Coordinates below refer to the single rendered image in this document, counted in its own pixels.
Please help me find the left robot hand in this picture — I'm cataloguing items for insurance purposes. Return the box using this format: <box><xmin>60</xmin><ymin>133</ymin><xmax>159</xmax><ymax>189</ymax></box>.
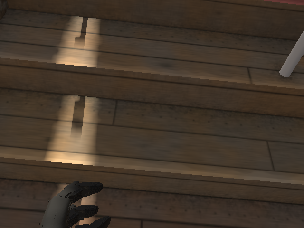
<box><xmin>39</xmin><ymin>180</ymin><xmax>111</xmax><ymax>228</ymax></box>

